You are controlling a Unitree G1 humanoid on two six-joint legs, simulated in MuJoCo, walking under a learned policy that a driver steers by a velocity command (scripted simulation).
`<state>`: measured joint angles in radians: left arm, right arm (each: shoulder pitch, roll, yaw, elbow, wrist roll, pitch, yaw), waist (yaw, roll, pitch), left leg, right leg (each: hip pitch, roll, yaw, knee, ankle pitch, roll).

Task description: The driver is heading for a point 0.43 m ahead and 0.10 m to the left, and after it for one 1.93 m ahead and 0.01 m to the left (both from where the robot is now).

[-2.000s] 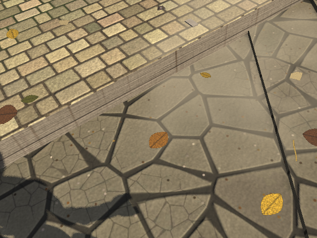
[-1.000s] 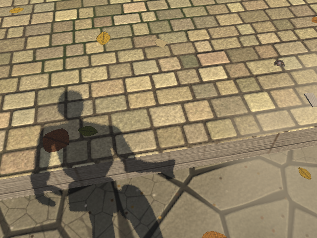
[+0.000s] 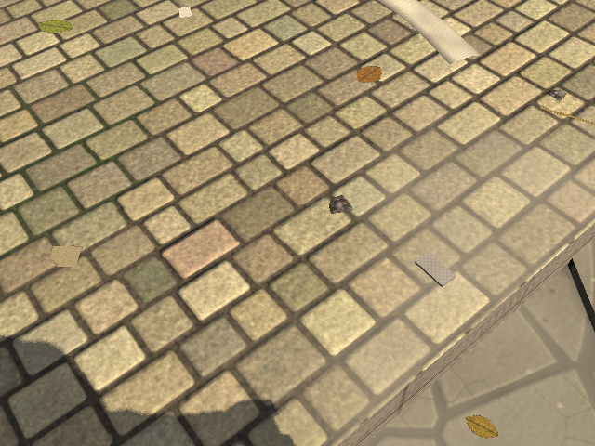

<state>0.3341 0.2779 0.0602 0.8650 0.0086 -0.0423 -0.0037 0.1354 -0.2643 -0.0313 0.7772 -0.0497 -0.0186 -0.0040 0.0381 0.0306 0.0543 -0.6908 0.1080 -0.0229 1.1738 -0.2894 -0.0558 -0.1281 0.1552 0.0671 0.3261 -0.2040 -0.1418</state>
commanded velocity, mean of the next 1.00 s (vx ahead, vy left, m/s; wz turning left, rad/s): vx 0.50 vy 0.00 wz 0.05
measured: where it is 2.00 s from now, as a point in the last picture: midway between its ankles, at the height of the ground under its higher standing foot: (295, 113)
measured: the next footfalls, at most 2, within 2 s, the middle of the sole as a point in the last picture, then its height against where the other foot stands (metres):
left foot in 0.34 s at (263, 438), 0.18 m higher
right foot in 0.86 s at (294, 262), level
